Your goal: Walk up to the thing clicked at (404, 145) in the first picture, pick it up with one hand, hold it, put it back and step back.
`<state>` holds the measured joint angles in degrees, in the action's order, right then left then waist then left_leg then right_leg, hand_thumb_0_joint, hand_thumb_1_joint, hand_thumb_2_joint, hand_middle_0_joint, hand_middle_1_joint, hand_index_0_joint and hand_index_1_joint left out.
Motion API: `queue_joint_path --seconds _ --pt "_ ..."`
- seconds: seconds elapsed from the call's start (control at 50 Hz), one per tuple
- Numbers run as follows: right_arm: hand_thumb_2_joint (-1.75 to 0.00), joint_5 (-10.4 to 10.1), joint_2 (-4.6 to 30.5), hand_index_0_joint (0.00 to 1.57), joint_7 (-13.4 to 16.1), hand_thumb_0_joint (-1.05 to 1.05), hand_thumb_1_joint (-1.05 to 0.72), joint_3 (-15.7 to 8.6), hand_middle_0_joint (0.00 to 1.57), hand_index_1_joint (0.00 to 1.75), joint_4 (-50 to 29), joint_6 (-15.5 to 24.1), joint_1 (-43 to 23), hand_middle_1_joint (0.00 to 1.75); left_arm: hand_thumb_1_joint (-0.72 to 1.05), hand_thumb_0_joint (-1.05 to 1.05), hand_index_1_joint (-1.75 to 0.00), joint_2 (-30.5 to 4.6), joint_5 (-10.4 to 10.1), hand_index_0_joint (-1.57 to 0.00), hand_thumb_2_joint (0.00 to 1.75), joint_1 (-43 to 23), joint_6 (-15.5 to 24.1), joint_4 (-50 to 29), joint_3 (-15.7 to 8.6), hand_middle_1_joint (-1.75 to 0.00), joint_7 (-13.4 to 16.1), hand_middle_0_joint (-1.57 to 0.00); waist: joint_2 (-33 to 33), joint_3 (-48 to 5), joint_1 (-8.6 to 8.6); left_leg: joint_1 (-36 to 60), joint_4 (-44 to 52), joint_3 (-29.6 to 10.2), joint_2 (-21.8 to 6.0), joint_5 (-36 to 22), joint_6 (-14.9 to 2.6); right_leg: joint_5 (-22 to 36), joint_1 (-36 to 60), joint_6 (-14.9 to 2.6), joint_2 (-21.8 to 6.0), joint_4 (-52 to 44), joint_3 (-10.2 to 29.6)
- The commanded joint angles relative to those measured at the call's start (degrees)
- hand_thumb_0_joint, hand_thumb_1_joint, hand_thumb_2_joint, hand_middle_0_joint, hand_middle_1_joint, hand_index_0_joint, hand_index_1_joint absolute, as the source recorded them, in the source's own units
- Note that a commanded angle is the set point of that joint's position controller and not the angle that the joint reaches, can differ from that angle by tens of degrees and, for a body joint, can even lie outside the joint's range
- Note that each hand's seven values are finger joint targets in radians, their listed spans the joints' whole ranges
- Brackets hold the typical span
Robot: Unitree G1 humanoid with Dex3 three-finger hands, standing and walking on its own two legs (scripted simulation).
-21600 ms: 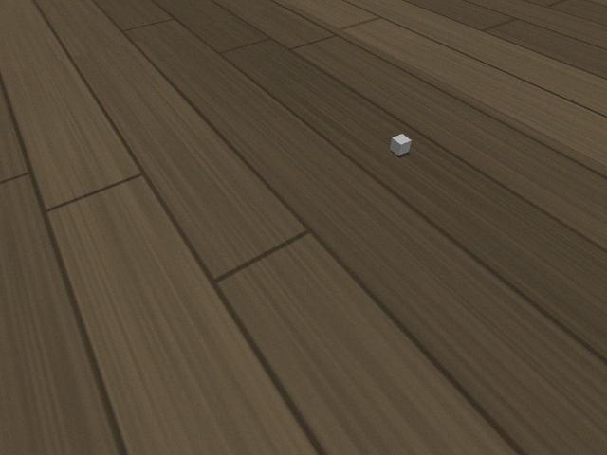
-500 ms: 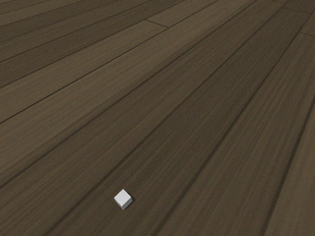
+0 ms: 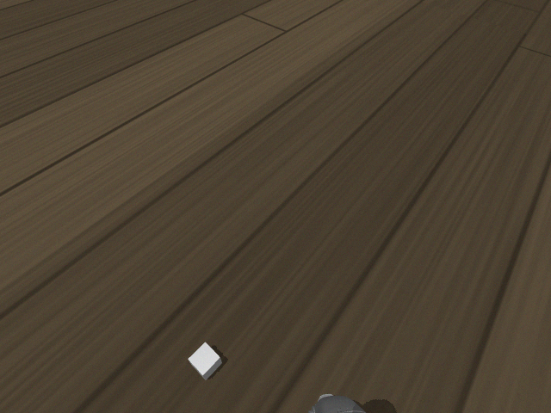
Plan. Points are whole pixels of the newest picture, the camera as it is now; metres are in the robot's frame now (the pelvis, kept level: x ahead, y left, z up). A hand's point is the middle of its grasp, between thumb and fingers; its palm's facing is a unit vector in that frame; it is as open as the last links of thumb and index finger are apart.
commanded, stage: walk up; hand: left
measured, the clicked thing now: (205, 361) +0.39 +0.20 -0.74
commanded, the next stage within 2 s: none
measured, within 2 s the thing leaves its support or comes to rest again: neither
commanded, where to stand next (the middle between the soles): -0.01 -0.02 m, yaw -2 degrees
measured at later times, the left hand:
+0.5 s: hand out of the picture +0.10 +0.25 -0.18, palm faces +0.02 -0.93 -0.36, open 7.4 cm
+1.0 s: hand out of the picture -0.04 +0.24 -0.12, palm faces +0.00 -0.89 -0.46, open 7.4 cm
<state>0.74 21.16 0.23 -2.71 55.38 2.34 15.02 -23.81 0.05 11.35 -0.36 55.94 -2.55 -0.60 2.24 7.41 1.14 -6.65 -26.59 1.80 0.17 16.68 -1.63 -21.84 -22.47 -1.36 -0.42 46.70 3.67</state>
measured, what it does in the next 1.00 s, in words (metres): steps on the spot: right foot, then left foot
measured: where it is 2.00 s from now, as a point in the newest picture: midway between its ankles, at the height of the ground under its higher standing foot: outside the picture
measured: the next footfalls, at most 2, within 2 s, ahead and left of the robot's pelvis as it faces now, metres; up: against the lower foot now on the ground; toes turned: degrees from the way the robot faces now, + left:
right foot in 0.12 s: +0.15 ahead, -0.14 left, +0.00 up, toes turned -1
left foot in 0.44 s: -0.04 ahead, +0.12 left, +0.00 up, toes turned +1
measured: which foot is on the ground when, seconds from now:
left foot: down 0.00-0.14, up 0.16-0.42, down 0.44-0.84, up 0.86-1.00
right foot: up 0.00-0.10, down 0.12-0.48, up 0.50-0.82, down 0.84-1.00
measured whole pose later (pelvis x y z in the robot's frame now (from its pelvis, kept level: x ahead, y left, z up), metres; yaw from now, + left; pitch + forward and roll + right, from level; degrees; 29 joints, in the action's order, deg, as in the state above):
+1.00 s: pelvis -0.05 -0.05 +0.00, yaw +0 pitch -4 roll -2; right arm 0.9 27.0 -3.4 -4.5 48.4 -1.5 18.2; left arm -22.8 1.4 22.7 4.6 51.1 -3.1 -0.8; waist -5.8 2.5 -0.7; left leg -26.3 -57.4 -7.7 0.5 19.9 -0.5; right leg -16.7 -6.2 -0.7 1.3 26.5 -2.4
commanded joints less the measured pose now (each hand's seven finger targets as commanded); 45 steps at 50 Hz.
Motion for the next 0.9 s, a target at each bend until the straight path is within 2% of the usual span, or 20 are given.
queue_joint_path --seconds 0.0,0.08,0.1,0.12,0.14,0.24,0.34,0.4,0.42,0.46,0.48,0.52,0.6,0.66,0.74,0.8,0.82,0.84,0.86,0.88 --pt "-0.90 -0.90 13.58 0.20 1.69 0.00 -0.90 -3.43 0.20 0.30 -6.69 -2.08 -4.52 0.30 0.90 0.00 -0.30 -7.99 -0.81 -0.20 0.90 -0.66 0.03 -4.78 -2.10 -0.30 1.73 -0.20 -14.77 -4.30 -0.35 -2.67 -1.83 -4.51 -10.06 -47.99 -6.65 6.44 3.90 0.70 0.71 -6.75 -6.00" --pt "-0.90 -2.40 11.37 0.20 1.50 0.00 -0.90 -2.73 0.20 0.30 -8.27 -4.07 -5.31 0.30 0.90 0.00 -0.30 -11.21 0.42 -0.20 0.90 0.52 0.05 -4.76 -3.29 -0.30 1.80 -0.20 -4.26 -8.72 -2.53 -10.27 -13.69 -2.59 -4.91 -24.25 -2.31 33.28 14.93 -2.33 -3.03 -17.01 -3.41" --pt "-0.90 -2.89 9.13 0.20 1.49 0.00 -0.90 -2.06 0.20 0.30 -8.53 -4.30 -2.94 0.30 0.90 0.00 -0.30 -14.74 0.61 -0.20 0.90 1.02 0.18 -5.74 -4.17 -0.30 2.02 -0.20 7.12 -11.02 -2.95 -12.52 -25.92 -0.22 1.25 -7.43 0.26 48.12 16.15 -6.88 -14.12 -21.35 8.58" --pt "-0.90 -2.76 9.95 0.20 2.10 0.00 -0.90 -2.36 0.20 0.30 -7.71 -5.45 0.33 0.30 0.90 0.00 -0.30 -15.84 0.11 -0.20 0.90 0.19 -0.01 -7.09 -4.01 -0.30 2.12 -0.20 11.96 -13.53 -2.94 -14.83 -38.06 -4.58 6.01 21.17 0.67 57.82 15.62 -16.15 -23.89 -24.15 20.06" --pt "-0.90 -2.13 11.78 0.20 2.60 0.00 -0.90 -3.16 0.20 0.30 -7.23 -6.38 1.59 0.30 0.90 0.00 -0.30 -16.15 0.51 -0.20 0.90 -0.69 0.10 -8.47 -4.09 -0.30 2.43 -0.20 9.69 -13.55 -2.50 -14.11 -46.64 -9.13 4.67 24.03 1.17 55.51 13.05 -18.94 -24.89 -22.54 22.91" --pt "-0.90 -1.90 12.46 0.20 2.32 0.00 -0.90 -3.24 0.20 0.30 -7.17 -5.95 2.97 0.30 0.90 0.00 -0.30 -9.96 1.81 -0.20 0.90 -8.03 -1.62 -13.30 -3.49 -0.30 3.16 -0.20 6.85 -14.71 -1.26 -17.58 -48.26 -7.88 3.98 15.06 3.37 38.82 10.21 -14.32 -14.24 -17.96 5.20" --pt "-0.90 -0.84 12.16 0.20 2.27 0.00 -0.90 -2.67 0.20 0.30 -7.82 -4.85 2.23 0.30 0.90 0.00 -0.30 -10.70 2.71 -0.20 0.90 -5.92 -2.87 -14.33 -4.14 -0.30 2.92 -0.20 12.69 -16.05 -3.27 -17.28 -24.57 -3.21 1.46 14.45 3.36 32.17 16.12 -12.94 -14.52 -16.44 6.81" --pt "-0.90 0.40 12.36 0.20 1.66 0.00 -0.90 -3.42 0.20 0.30 -5.40 -4.22 7.26 0.30 0.90 0.00 -0.30 -12.58 1.19 -0.20 0.90 -9.82 -3.95 -14.75 -4.51 -0.30 2.06 -0.20 10.37 -14.40 0.49 -6.40 -6.85 0.08 2.19 2.17 1.66 20.33 5.03 -9.03 -14.11 -13.89 7.43" --pt "-0.90 1.33 13.06 0.20 1.39 0.00 -0.90 -3.93 0.20 0.30 -5.24 -4.00 6.87 0.30 0.90 0.00 -0.30 -10.65 0.73 -0.20 0.90 -8.90 -4.48 -14.41 -4.03 -0.30 1.76 -0.20 5.46 -12.12 0.57 -3.58 -3.79 -3.05 1.04 1.22 0.78 7.98 -2.59 -6.14 -11.78 -11.06 6.77" --pt "-0.90 1.81 25.54 0.20 0.53 0.00 -0.90 -6.38 0.20 0.30 -9.81 -3.97 -2.11 0.30 0.90 0.00 -0.30 -10.58 0.73 -0.20 0.90 -12.85 -4.09 -15.59 -4.57 -0.30 2.77 -0.20 -21.98 -5.87 3.42 -20.52 12.35 -39.03 -25.04 0.74 -14.03 -15.79 -9.07 0.21 4.56 16.24 3.34" --pt "-0.90 2.07 23.57 0.20 0.89 0.00 -0.90 -6.24 0.20 0.30 -11.29 -3.18 -7.09 0.30 0.90 0.00 -0.30 -12.29 1.74 -0.20 0.90 -13.47 -4.10 -14.42 -5.48 -0.30 2.73 -0.20 -14.77 -2.15 1.60 -25.29 12.33 -37.79 -24.82 -2.62 -15.46 -13.52 -6.76 -0.15 4.72 25.03 9.45" --pt "-0.90 2.38 17.48 0.20 1.97 0.00 -0.90 -4.12 0.20 0.30 -11.27 -2.06 -11.70 0.30 0.90 0.00 -0.30 -10.18 0.00 -0.20 0.90 -5.01 -4.03 -10.57 -5.03 -0.30 2.11 -0.20 -5.67 -4.13 -4.23 -16.48 3.76 -19.64 -13.79 -8.42 -8.01 -4.23 -11.02 -0.41 6.81 30.70 11.77" --pt "-0.90 2.10 16.34 0.20 0.77 0.00 -0.90 -4.95 0.20 0.30 -10.28 0.06 -3.05 0.30 0.90 0.00 -0.30 -11.08 1.56 -0.20 0.90 -1.31 -0.69 -9.87 -4.90 -0.30 -0.55 -0.20 -12.60 -11.81 0.67 6.91 6.04 -20.25 -12.43 19.20 -8.67 -2.01 -14.91 2.48 3.35 13.93 2.71" --pt "-0.90 2.44 19.29 0.20 -0.49 0.00 -0.90 -6.10 0.20 0.30 -9.56 0.08 5.03 0.30 0.90 0.00 -0.30 -13.09 1.89 -0.20 0.90 -6.12 1.32 -11.87 -4.77 -0.30 -1.88 -0.20 -12.96 -5.36 5.90 9.83 9.92 -24.21 -16.02 23.24 -12.25 -9.33 -16.65 3.30 2.72 3.65 0.52" --pt "-0.90 2.09 19.55 0.20 -1.65 0.00 -0.90 -5.71 0.20 0.30 -11.45 -0.24 1.57 0.30 0.90 0.00 -0.30 -11.25 1.30 -0.20 0.90 1.27 3.19 -9.64 -4.14 -0.30 -2.07 -0.20 -17.22 -2.60 1.95 1.08 8.23 -17.64 -14.97 14.70 -11.87 -10.22 -3.61 0.58 0.52 -9.53 -4.06" --pt "-0.90 1.60 15.04 0.20 -2.31 0.00 -0.90 -4.21 0.20 0.30 -13.55 -1.60 -2.21 0.30 0.90 0.00 -0.30 -10.84 1.23 -0.20 0.90 16.48 4.72 -4.28 -4.97 -0.30 -0.63 -0.20 -7.80 -6.15 -5.83 -13.48 -9.78 -6.07 -7.22 7.30 -6.68 5.99 22.65 0.41 2.85 -28.81 -8.60" --pt "-0.90 1.00 10.45 0.20 -2.47 0.00 -0.90 -2.83 0.20 0.30 -15.41 -1.77 -2.87 0.30 0.90 0.00 -0.30 -15.75 2.09 -0.20 0.90 21.28 5.16 -3.90 -6.39 -0.30 0.11 -0.20 5.66 -5.83 -7.78 -28.06 -25.85 -1.84 -1.51 14.61 -3.52 -2.83 31.44 -1.18 -5.16 -31.76 7.83" --pt "-0.90 0.47 10.33 0.20 -2.45 0.00 -0.90 -2.61 0.20 0.30 -17.90 -1.98 -5.20 0.30 0.90 0.00 -0.30 -21.00 2.36 -0.20 0.90 19.52 5.65 -6.05 -6.94 -0.30 0.64 -0.20 8.29 -2.56 -7.28 -39.67 -33.48 -5.92 3.06 15.99 -0.72 -20.57 25.84 -6.26 -20.82 -38.74 34.44" --pt "-0.90 0.45 14.95 0.20 -2.01 0.00 -0.90 -3.85 0.20 0.30 -17.57 -1.84 -7.36 0.30 0.90 0.00 -0.30 -22.68 2.08 -0.20 0.90 15.34 5.54 -7.74 -6.82 -0.30 0.62 -0.20 2.18 3.81 -6.42 -38.38 -35.04 -14.55 -1.36 14.08 -0.54 -28.03 16.33 -12.53 -26.32 -41.61 39.55" --pt "-0.90 -0.04 16.78 0.20 -2.47 0.00 -0.90 -4.44 0.20 0.30 -15.28 -1.67 -3.91 0.30 0.90 0.00 -0.30 -20.28 1.01 -0.20 0.90 12.22 5.98 -8.53 -6.25 -0.30 0.74 -0.20 -2.26 6.27 -3.87 -37.56 -35.02 -15.56 -2.10 8.66 -0.28 -24.80 15.92 -10.28 -22.46 -40.25 31.28"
